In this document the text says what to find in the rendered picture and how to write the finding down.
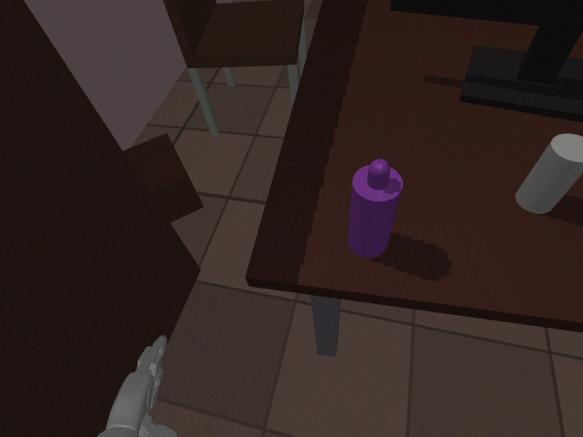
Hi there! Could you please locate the table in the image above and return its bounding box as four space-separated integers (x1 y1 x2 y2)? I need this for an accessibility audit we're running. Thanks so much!
245 0 583 358

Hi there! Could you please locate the chair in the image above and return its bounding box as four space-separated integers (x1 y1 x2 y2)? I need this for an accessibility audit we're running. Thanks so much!
163 0 307 137

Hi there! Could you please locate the left robot hand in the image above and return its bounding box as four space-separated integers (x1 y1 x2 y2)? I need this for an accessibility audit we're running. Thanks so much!
106 335 178 437

